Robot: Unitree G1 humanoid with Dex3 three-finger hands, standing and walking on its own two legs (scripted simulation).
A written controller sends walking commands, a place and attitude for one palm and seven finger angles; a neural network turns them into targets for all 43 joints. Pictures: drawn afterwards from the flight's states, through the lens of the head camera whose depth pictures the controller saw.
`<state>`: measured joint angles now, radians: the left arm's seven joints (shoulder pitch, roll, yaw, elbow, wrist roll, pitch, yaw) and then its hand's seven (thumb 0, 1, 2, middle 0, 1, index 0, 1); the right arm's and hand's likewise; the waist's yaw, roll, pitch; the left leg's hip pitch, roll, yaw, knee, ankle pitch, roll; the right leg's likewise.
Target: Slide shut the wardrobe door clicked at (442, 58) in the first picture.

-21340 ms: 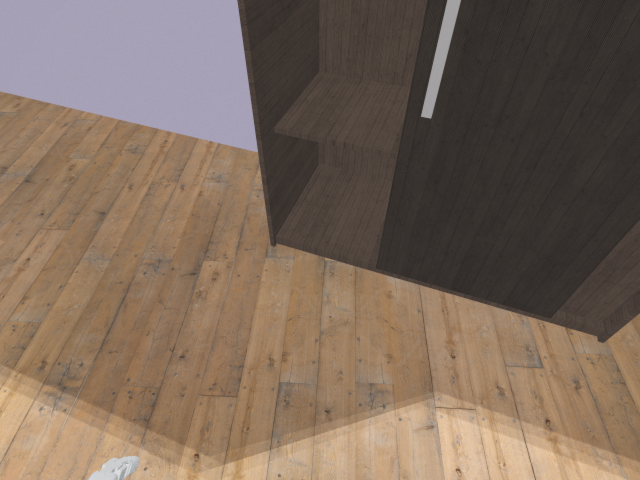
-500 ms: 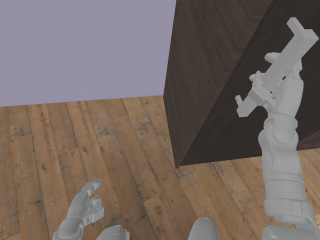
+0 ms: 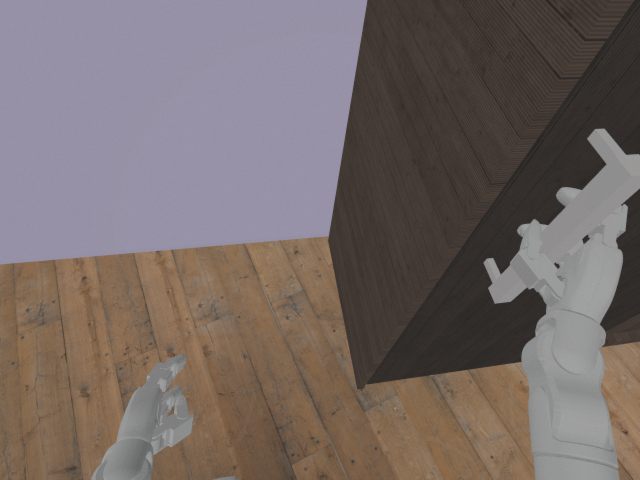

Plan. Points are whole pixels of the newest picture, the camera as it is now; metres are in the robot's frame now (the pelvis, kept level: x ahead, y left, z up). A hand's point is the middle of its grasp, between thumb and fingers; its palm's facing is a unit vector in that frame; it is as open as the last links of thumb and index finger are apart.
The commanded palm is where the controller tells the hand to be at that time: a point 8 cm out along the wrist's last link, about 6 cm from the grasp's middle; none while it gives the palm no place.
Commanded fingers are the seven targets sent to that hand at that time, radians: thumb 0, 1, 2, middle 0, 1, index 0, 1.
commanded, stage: step sideways, sliding the door along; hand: right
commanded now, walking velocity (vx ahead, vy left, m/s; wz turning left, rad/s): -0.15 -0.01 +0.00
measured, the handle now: (542, 230) +0.36 -0.27 +0.12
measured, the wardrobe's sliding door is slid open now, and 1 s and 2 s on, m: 0.00 0.00 0.00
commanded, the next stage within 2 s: stop walking and hold the door there in 0.08 s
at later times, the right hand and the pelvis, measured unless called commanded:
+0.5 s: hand (537, 259) +0.31 -0.25 +0.12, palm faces +0.30 +0.93 -0.24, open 6.0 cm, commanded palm +0.28 -0.27 +0.11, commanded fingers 0.00 -0.90 -0.90 0.45 1.40 0.45 1.40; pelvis +0.09 -0.05 +0.03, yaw +1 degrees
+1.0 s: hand (535, 259) +0.32 -0.25 +0.12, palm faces +0.30 +0.94 -0.19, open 5.9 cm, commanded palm +0.27 -0.25 +0.11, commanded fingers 0.00 -0.90 -0.90 0.45 1.40 0.45 1.40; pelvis +0.08 -0.07 +0.00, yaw +7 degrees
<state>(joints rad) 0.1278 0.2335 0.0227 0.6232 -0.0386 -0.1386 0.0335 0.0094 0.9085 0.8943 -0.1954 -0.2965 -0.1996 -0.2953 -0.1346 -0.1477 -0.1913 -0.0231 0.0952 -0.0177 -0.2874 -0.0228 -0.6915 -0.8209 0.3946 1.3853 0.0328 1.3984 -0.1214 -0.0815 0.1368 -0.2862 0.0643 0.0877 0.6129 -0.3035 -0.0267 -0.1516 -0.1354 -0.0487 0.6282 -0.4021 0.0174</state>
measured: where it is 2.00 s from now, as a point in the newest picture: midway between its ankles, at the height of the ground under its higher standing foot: outside the picture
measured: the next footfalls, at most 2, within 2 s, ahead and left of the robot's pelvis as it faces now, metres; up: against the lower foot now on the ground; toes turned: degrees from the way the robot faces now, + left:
left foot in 0.38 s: +0.09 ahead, +0.08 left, +0.01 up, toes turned +3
right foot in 0.60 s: +0.14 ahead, -0.17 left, +0.00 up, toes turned +5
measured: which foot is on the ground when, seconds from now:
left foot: down 0.00-0.26, up 0.28-0.36, down 0.38-0.58, up 0.60-0.82, down 0.84-1.00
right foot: down 0.00-0.40, up 0.42-0.58, down 0.60-1.00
